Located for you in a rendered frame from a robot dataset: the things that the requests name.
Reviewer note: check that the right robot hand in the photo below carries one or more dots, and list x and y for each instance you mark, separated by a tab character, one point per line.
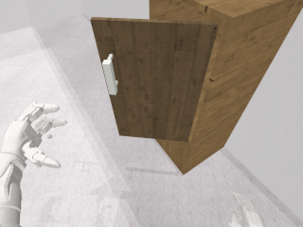
247	215

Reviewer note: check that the cupboard door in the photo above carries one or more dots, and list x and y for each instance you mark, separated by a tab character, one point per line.
160	67

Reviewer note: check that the left robot hand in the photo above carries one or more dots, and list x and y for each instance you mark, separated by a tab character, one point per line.
20	132

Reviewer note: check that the left robot forearm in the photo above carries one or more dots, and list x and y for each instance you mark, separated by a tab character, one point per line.
11	174

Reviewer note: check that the handle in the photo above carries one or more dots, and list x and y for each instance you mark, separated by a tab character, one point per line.
109	74

